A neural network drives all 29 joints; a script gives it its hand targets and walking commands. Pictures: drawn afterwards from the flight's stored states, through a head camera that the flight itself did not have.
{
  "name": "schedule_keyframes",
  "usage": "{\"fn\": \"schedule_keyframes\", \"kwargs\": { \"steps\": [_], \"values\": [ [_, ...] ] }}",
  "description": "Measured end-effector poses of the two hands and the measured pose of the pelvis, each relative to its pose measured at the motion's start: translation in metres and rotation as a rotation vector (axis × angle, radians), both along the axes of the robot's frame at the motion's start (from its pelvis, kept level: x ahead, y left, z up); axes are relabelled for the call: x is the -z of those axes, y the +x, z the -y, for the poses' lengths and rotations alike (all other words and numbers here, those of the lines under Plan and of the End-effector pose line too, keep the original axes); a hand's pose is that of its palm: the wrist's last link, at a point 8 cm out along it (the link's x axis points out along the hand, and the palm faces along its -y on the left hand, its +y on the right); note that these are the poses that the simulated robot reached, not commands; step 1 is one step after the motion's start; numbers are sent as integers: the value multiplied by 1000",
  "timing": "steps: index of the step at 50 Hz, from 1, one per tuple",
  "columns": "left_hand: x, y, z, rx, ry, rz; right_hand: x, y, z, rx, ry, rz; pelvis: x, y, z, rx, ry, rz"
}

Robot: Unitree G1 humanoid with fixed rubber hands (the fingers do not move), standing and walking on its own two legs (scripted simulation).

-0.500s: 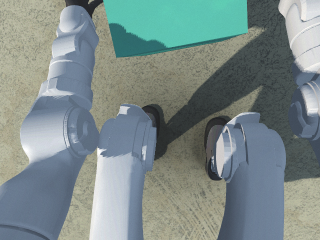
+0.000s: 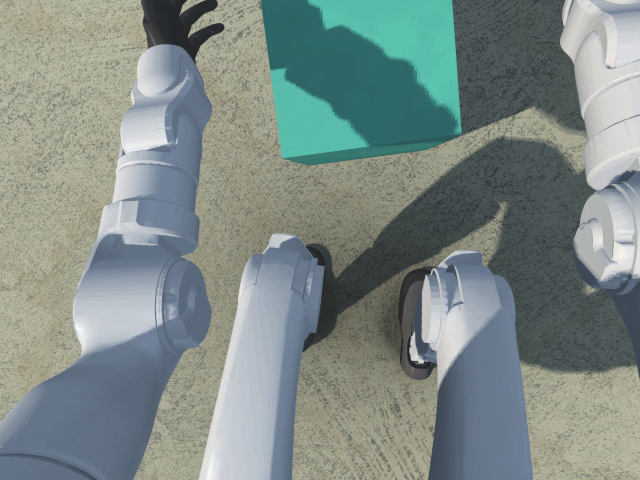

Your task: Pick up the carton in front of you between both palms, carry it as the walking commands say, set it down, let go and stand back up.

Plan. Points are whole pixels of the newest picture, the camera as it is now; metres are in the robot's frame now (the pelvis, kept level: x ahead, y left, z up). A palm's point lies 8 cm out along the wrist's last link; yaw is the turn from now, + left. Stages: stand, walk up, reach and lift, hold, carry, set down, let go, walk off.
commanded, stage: set down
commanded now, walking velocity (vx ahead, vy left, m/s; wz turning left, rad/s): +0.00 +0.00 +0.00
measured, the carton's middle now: (360, 83) +0.53 +0.03 -0.32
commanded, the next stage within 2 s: let go in 0.62 s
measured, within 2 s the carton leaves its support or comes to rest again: neither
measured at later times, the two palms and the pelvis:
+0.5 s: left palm out of the picture +0.51 +0.22 +0.04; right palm out of the picture +0.59 -0.18 +0.04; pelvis +0.02 -0.01 +0.13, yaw -1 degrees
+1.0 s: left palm out of the picture +0.43 +0.23 +0.15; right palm out of the picture +0.47 -0.20 +0.14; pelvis +0.07 +0.01 +0.26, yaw -3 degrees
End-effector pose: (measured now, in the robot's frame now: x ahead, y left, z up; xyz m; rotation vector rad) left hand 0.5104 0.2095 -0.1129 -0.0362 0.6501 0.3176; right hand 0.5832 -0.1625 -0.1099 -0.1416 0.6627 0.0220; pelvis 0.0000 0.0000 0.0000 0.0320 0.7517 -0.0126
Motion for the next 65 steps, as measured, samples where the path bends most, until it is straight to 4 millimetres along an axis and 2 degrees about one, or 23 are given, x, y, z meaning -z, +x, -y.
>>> {"fn": "schedule_keyframes", "kwargs": {
  "steps": [13,29,36,41,46,51,58,65],
  "values": [
    [-71,2,-4,-1,18,12,-67,4,8,-17,3,19,-63,8,2,9,4,-68],
    [-173,-2,-6,5,13,22,-171,4,15,-25,10,12,-154,26,6,11,-3,-73],
    [-204,-6,-5,41,28,8,-203,-3,18,-13,-2,2,-190,34,5,15,-10,-59],
    [-220,-22,-3,130,54,-30,-218,-30,24,32,-44,-13,-214,44,3,18,-19,-32],
    [-240,-54,-8,236,84,-95,-234,-79,30,97,-73,-45,-239,58,-2,23,-30,37],
    [-269,-84,-20,293,97,-133,-258,-120,34,122,-74,-60,-262,71,-8,26,-39,131],
    [-308,-123,-34,303,93,-146,-293,-156,38,107,-70,-60,-286,91,-14,20,-41,262],
    [-338,-168,-34,280,82,-151,-320,-196,43,93,-64,-77,-305,110,-15,12,-40,394]
  ]
}}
